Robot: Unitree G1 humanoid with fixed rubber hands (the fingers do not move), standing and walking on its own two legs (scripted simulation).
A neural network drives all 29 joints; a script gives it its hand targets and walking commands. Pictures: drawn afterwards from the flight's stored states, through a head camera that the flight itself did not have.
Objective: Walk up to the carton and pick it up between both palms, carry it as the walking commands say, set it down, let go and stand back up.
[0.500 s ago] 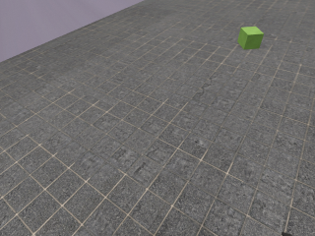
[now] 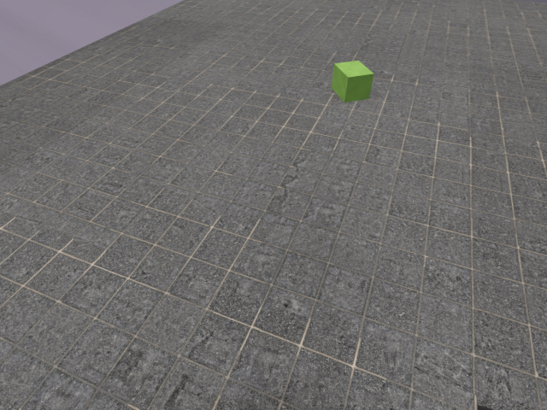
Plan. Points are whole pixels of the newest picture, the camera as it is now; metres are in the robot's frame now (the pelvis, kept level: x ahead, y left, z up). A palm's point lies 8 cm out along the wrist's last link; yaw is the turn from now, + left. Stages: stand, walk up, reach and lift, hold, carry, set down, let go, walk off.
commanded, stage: walk up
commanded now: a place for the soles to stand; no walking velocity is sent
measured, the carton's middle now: (351, 81) +2.57 -0.57 -0.67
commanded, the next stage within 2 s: none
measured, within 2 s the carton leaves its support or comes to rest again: neither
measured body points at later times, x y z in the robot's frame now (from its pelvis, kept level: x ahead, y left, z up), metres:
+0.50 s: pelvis +0.29 -0.09 +0.00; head +0.31 -0.11 +0.45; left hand +0.31 +0.25 -0.09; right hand +0.47 -0.39 -0.10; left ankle +0.37 +0.05 -0.70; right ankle +0.29 -0.18 -0.74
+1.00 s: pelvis +0.57 -0.06 +0.01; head +0.58 -0.05 +0.46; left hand +0.71 +0.25 -0.09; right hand +0.62 -0.41 -0.09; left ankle +0.51 +0.06 -0.74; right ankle +0.67 -0.22 -0.68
